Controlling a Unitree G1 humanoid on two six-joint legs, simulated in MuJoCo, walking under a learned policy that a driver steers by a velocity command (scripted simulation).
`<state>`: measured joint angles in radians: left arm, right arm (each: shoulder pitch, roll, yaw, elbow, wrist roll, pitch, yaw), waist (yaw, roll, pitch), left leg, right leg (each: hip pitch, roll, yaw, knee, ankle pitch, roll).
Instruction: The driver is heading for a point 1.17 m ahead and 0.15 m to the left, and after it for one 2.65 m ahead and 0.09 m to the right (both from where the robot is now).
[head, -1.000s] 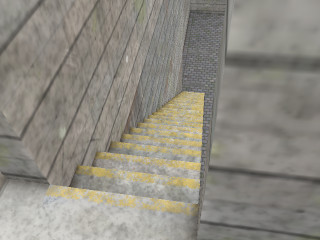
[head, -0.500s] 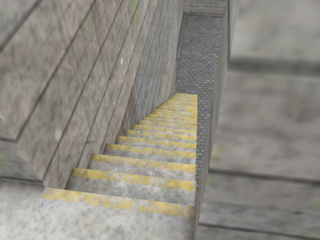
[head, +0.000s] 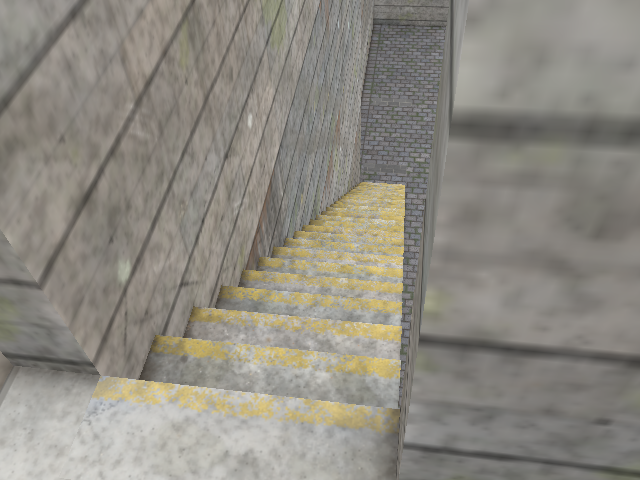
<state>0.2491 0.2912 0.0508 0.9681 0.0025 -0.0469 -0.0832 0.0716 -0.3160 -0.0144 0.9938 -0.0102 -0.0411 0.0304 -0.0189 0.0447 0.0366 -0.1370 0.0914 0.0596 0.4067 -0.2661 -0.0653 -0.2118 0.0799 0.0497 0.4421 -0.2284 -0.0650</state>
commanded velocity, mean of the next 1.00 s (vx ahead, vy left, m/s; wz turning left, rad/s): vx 0.00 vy -0.02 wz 0.00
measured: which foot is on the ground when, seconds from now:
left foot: down 0.00-1.00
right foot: down 0.00-1.00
